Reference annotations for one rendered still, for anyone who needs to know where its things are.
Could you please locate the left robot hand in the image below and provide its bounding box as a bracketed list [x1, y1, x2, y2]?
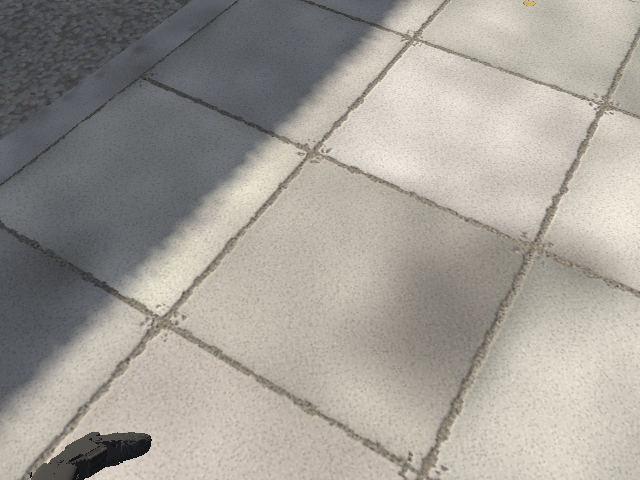
[30, 432, 152, 480]

